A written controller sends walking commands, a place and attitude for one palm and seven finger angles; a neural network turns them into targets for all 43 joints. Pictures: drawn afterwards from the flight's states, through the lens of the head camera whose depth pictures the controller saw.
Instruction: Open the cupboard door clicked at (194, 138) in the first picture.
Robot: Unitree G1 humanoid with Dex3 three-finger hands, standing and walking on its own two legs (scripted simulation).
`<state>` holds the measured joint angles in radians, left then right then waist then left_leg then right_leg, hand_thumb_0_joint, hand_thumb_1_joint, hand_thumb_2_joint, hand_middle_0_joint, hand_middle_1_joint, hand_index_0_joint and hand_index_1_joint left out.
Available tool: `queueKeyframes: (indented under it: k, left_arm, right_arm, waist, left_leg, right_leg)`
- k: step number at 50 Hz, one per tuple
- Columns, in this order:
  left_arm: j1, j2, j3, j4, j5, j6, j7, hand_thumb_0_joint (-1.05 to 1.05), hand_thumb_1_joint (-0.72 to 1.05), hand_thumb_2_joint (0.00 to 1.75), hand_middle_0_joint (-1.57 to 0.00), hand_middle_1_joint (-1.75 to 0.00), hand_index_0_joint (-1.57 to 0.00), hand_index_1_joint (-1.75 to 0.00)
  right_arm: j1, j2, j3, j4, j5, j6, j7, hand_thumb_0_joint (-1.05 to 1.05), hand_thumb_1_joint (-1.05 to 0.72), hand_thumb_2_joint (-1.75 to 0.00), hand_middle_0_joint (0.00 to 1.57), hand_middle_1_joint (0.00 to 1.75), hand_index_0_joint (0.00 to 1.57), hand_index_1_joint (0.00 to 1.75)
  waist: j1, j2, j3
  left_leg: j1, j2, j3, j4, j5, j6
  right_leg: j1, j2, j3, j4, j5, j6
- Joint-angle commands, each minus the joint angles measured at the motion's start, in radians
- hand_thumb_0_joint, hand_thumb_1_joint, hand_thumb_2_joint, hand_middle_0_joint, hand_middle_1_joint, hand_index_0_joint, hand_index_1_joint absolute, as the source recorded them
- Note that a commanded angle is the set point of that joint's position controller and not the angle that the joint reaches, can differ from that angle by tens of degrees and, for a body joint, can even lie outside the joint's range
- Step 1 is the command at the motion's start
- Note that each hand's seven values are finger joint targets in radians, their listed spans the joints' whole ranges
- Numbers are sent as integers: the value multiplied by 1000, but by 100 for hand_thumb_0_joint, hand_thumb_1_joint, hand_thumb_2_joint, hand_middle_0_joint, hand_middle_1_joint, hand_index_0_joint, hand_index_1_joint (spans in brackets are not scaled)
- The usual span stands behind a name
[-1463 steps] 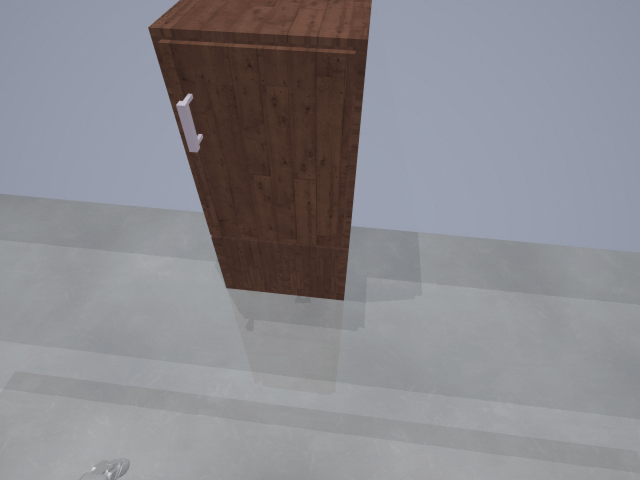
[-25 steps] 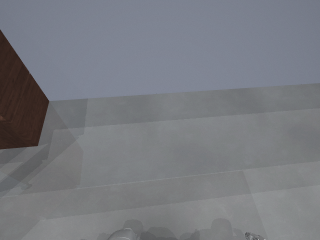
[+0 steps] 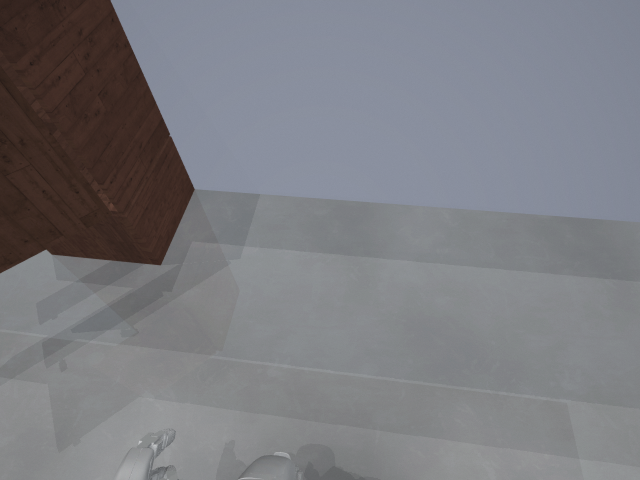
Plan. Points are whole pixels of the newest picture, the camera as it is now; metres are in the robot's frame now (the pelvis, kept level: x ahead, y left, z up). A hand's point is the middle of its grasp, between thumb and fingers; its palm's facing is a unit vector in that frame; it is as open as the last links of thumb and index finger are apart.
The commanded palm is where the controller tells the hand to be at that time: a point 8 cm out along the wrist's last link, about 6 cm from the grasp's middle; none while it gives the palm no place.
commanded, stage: turn to face it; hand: left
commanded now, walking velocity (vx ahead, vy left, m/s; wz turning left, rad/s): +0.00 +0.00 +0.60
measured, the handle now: out of the picture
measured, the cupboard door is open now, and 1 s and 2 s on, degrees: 46 46 46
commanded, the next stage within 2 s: take the last steps up to it in 0.96 s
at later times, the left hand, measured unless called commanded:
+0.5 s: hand out of the picture +0.02 +0.25 -0.17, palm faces +0.34 -0.91 -0.25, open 7.4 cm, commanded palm none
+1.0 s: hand out of the picture +0.01 +0.15 -0.15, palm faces +0.54 -0.81 -0.24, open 7.3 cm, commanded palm none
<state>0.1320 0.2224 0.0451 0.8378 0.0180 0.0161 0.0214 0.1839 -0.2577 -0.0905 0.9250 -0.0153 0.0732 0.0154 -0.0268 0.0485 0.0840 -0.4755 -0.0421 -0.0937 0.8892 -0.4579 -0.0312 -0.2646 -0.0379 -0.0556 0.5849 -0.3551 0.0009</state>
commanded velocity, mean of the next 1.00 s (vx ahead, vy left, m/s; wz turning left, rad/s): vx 0.00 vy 0.00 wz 0.47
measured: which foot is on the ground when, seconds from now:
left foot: up 0.00-0.30, down 0.32-0.74, up 0.76-1.00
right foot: down 0.00-0.30, up 0.32-0.72, down 0.74-1.00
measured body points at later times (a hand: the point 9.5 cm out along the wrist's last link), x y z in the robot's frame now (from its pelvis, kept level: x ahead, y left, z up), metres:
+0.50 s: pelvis +0.01 +0.01 +0.00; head +0.06 +0.05 +0.45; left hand +0.00 +0.29 -0.15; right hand +0.20 -0.20 -0.12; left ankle +0.02 +0.11 -0.73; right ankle +0.04 -0.15 -0.65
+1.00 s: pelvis +0.06 -0.04 +0.01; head +0.11 -0.02 +0.46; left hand -0.02 +0.19 -0.13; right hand +0.26 -0.22 -0.14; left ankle -0.01 +0.08 -0.67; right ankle +0.07 -0.15 -0.73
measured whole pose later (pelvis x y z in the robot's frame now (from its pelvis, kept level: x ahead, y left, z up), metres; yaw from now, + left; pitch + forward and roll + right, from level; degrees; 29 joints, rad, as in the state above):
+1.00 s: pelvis +0.06 -0.04 +0.01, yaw +32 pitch +0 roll +2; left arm 0.26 0.17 0.03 0.91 0.02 0.00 0.03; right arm 0.14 -0.24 -0.07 0.97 -0.01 0.08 0.02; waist 0.00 -0.01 0.10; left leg -0.45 0.00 0.03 0.93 -0.44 -0.06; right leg -0.15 -0.08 -0.13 0.50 -0.35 -0.01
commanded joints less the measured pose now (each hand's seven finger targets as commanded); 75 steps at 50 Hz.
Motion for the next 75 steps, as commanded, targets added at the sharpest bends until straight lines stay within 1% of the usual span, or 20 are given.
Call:
queueKeyframes:
  k: [1, 9, 13, 14, 15, 16, 17, 21, 35, 37, 38, 42, 52, 55, 56, 57, 61, 73, 74, 75]
  left_arm:
    - [32, 146, 31, -58, -5, -23, 14, 0, 90, 90, -20, -30, -20, -30]
    - [166, 197, 54, -14, 6, -26, 11, 0, 90, 90, -20, -30, -20, -30]
    - [125, 210, 63, -12, -1, -25, 4, 0, 90, 90, -20, -30, -20, -30]
    - [104, 199, 62, -21, -7, -22, 0, 0, 90, 90, -20, -30, -20, -30]
    - [100, 132, 49, -55, -14, -15, -9, 0, 90, 90, -20, -30, -20, -30]
    - [42, 102, 31, -88, -12, -5, -4, 0, 90, 90, -20, -30, -20, -30]
    - [3, 131, 31, -99, -7, 7, 2, 0, 90, 90, -20, -30, -20, -30]
    - [30, 126, 48, -34, 3, 25, -12, 0, 90, 90, -20, -30, -20, -30]
    - [118, 116, 44, -24, -9, -5, -6, 0, 90, 90, -20, -30, -20, -30]
    - [172, 262, 72, -18, 15, -25, 8, 0, 90, 90, -20, -30, -20, -30]
    - [159, 255, 60, -22, 7, -23, 12, 0, 90, 90, -20, -30, -20, -30]
    - [68, 130, 27, -29, -6, -30, 14, 0, 90, 90, -20, -30, -20, -30]
    - [202, 162, 41, 62, 8, -33, 12, 0, 90, 90, -20, -30, -20, -30]
    - [158, 143, 33, 57, -15, -35, 1, 0, 90, 90, -20, -30, -20, -30]
    - [157, 85, 25, 34, -18, -29, -6, 0, 90, 90, -20, -30, -20, -30]
    - [83, 76, 12, 3, -9, -22, -3, 0, 90, 90, -20, -30, -20, -30]
    - [44, 85, 29, 35, 8, -6, -31, 0, 90, 90, -20, -30, -20, -30]
    - [170, 62, 38, 77, 9, -37, -42, 0, 90, 90, -20, -30, -20, -30]
    - [261, 107, 51, 103, 14, -48, -34, 0, 90, 90, -20, -30, -20, -30]
    - [345, 206, 71, 123, 22, -57, -21, 0, 90, 90, -20, -30, -20, -30]
  right_arm:
    - [-55, -78, -18, -89, -3, -18, 4, 0, -90, -90, 20, 30, 20, 30]
    - [-156, -28, 15, -110, 7, -26, 17, 0, -90, -90, 20, 30, 20, 30]
    - [-62, -60, 7, -97, 3, -38, 12, 0, -90, -90, 20, 30, 20, 30]
    - [25, -102, -6, -76, -2, -45, 10, 0, -90, -90, 20, 30, 20, 30]
    - [108, -216, -35, -63, -12, -56, 2, 0, -90, -90, 20, 30, 20, 30]
    - [165, -280, -47, -49, -2, -49, -10, 0, -90, -90, 20, 30, 20, 30]
    - [151, -260, -41, -49, -1, -44, -13, 0, -90, -90, 20, 30, 20, 30]
    - [-46, -183, -14, -100, -9, -54, -31, 0, -90, -90, 20, 30, 20, 30]
    - [-46, -153, -26, -97, -3, -42, -22, 0, -90, -90, 20, 30, 20, 30]
    - [-51, -39, -9, -132, 11, -47, -15, 0, -90, -90, 20, 30, 20, 30]
    - [-69, -86, -14, -127, 1, -41, -13, 0, -90, -90, 20, 30, 20, 30]
    - [-20, -63, -7, -64, -1, -24, -4, 0, -90, -90, 20, 30, 20, 30]
    - [-98, -1, 35, -37, 9, -44, -8, 0, -90, -90, 20, 30, 20, 30]
    - [43, -75, 25, 10, -6, -68, -16, 0, -90, -90, 20, 30, 20, 30]
    - [121, -172, 2, 20, -17, -76, -21, 0, -90, -90, 20, 30, 20, 30]
    - [171, -210, -5, 29, -13, -64, -27, 0, -90, -90, 20, 30, 20, 30]
    - [31, -126, 21, -10, -13, -79, -40, 0, -90, -90, 20, 30, 20, 30]
    - [51, -101, 13, 19, -7, -88, -22, 0, -90, -90, 20, 30, 20, 30]
    - [44, -64, 18, 11, 0, -91, -18, 0, -90, -90, 20, 30, 20, 30]
    - [48, 1, 29, -16, 9, -95, -12, 0, -90, -90, 20, 30, 20, 30]
  waist:
    - [13, -272, -75]
    - [75, -251, -107]
    - [11, -239, -149]
    - [-41, -138, -195]
    - [-79, 162, -254]
    - [-98, 245, -270]
    - [-84, 104, -226]
    - [5, 112, -88]
    - [58, 84, -170]
    - [90, -357, -164]
    - [86, -299, -135]
    - [17, -305, -110]
    - [55, -261, -119]
    - [-26, -103, -187]
    - [-56, 178, -232]
    - [-74, 204, -208]
    - [7, 125, -15]
    - [91, -4, -63]
    - [135, -124, -86]
    - [169, -411, -103]
  left_leg:
    - [-160, 58, 61, 335, 5, -34]
    - [-17, 43, 197, -87, 25, -28]
    - [204, 16, 218, -327, 177, 7]
    - [379, 56, 169, -421, 355, 32]
    - [570, 327, -198, -448, 693, 166]
    - [576, 471, -377, -475, 989, 290]
    - [499, 471, -306, -479, 828, 300]
    - [228, 285, -197, -580, 353, 194]
    - [114, 170, -234, -431, 387, 136]
    - [-164, -54, 38, -51, -63, -1]
    - [-131, -3, 14, 168, -156, 7]
    - [-152, 47, 54, 312, 25, -25]
    - [94, 12, 183, -228, 66, 0]
    - [455, 84, 120, -452, 436, 60]
    - [598, 339, -217, -468, 658, 203]
    - [553, 433, -318, -521, 646, 308]
    - [254, 304, -228, -662, 84, 244]
    - [64, 163, -96, -522, -37, 179]
    - [-73, 82, -13, -350, -56, 130]
    - [-263, -24, 127, -48, -128, 63]
  right_leg:
    - [163, -277, 126, -216, 601, -124]
    - [282, -301, -1, -124, 823, -103]
    - [187, -295, -65, 21, 763, -50]
    - [75, -277, -106, 174, 633, -6]
    - [-210, -127, -141, 422, 20, 75]
    - [-337, -63, -29, 588, -340, 85]
    - [-331, -92, 49, 626, -302, 73]
    - [-277, -78, 72, 592, -76, 79]
    - [140, 31, 27, -113, 98, 56]
    - [305, -377, 438, -324, 189, -90]
    - [152, -459, 439, -319, 280, -163]
    - [216, -254, 121, -199, 709, -117]
    - [271, -260, 51, -86, 908, -106]
    - [46, -194, -28, 120, 629, -10]
    - [-194, -60, -99, 350, -29, 49]
    - [-280, -26, -26, 521, -330, 42]
    - [-307, -69, 46, 580, -120, 24]
    - [174, 5, -54, -56, 38, 31]
    - [351, -83, 56, -185, -48, 14]
    - [463, -387, 438, -365, -258, -77]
